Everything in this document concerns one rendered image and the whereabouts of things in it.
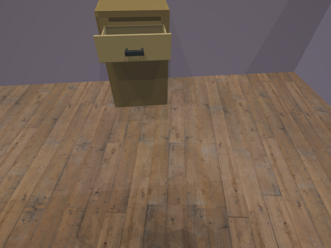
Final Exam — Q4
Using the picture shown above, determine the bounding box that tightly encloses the handle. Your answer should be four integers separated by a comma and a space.
125, 48, 144, 56

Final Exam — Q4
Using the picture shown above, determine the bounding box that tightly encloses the cabinet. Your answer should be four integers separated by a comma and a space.
94, 0, 170, 107

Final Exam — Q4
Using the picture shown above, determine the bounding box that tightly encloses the drawer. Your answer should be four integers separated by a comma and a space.
93, 25, 172, 63

